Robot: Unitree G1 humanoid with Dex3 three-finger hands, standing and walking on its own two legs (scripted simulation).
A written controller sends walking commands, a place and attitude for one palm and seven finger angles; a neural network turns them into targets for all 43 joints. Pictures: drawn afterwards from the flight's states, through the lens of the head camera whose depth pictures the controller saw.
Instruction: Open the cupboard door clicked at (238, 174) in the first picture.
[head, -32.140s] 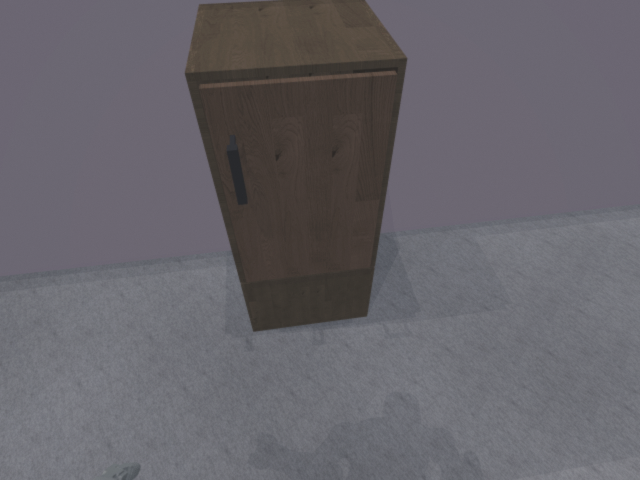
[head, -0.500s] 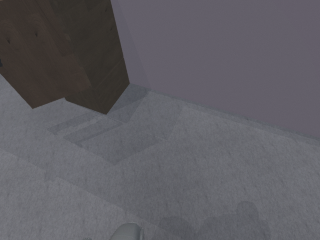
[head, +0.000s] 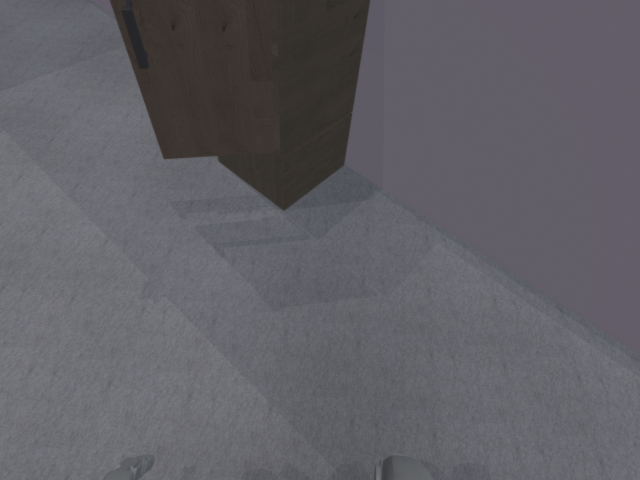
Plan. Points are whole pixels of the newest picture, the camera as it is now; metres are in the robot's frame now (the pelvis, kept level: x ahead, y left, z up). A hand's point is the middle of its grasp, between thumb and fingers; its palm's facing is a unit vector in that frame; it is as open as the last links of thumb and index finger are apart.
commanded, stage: turn to face it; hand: left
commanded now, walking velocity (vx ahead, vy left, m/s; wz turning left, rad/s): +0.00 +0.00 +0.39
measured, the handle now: (136, 35) +1.04 +0.53 -0.03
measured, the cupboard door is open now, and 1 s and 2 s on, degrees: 52 52 52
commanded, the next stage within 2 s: take the last steps up to it in 0.34 s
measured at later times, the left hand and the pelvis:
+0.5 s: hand out of the picture +0.04 +0.11 -0.15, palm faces +0.23 -0.93 -0.27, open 7.2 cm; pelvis +0.01 -0.09 +0.00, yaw +12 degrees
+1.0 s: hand out of the picture -0.12 +0.15 -0.19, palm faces +0.43 -0.89 -0.16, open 7.4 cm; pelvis +0.05 +0.04 -0.02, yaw +18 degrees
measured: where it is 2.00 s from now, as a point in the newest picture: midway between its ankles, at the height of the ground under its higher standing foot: (263, 410)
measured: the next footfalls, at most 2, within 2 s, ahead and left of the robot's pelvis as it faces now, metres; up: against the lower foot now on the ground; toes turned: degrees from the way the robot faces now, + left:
right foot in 0.24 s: +0.02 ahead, -0.15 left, +0.00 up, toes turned +4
left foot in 0.94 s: +0.09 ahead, +0.17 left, +0.00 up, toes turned +24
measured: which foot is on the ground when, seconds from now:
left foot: down 0.00-0.24, up 0.26-0.92, down 0.94-1.00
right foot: up 0.00-0.22, down 0.24-0.94, up 0.96-1.00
